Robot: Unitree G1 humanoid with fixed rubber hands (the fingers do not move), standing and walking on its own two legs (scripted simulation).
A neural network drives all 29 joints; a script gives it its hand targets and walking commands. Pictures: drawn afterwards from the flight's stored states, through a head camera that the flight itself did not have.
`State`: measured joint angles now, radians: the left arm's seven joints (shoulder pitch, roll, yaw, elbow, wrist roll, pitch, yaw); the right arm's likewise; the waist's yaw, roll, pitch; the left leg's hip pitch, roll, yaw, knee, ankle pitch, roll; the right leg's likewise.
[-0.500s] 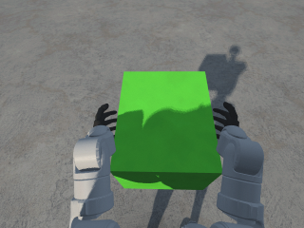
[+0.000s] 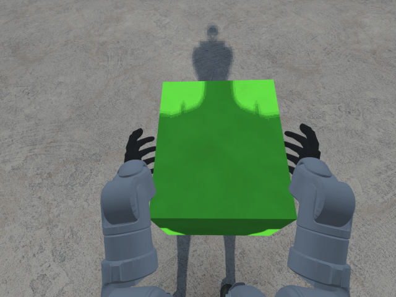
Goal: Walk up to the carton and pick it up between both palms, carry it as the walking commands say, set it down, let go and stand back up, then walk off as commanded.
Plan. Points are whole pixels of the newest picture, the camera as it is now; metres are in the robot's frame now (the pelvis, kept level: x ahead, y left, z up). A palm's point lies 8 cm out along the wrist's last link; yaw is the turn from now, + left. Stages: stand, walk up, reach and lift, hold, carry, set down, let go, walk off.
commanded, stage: carry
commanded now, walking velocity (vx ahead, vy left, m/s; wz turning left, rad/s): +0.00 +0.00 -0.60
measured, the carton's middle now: (217, 161) +0.39 -0.04 +0.02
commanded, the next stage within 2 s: none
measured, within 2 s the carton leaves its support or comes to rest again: neither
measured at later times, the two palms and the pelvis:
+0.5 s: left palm (190, 193) +0.28 +0.02 +0.11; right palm out of the picture +0.18 -0.27 +0.11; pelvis -0.08 -0.02 +0.00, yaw -19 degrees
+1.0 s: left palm (228, 245) +0.19 -0.03 +0.11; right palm out of the picture +0.03 -0.29 +0.12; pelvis -0.17 +0.01 +0.00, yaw -38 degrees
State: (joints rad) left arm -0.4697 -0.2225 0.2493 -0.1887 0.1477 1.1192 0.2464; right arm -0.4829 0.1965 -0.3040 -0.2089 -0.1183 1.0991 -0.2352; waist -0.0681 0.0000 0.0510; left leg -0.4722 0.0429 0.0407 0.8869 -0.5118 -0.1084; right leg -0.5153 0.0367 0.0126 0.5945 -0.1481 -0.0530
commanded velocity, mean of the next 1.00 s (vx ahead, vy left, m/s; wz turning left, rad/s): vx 0.00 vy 0.00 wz -0.60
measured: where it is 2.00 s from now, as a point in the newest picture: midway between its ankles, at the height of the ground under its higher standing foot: outside the picture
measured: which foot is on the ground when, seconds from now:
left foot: up 0.00-0.06, down 0.08-0.44, up 0.46-0.74, down 0.76-1.00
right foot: down 0.00-0.12, up 0.14-0.40, down 0.42-0.78, up 0.80-1.00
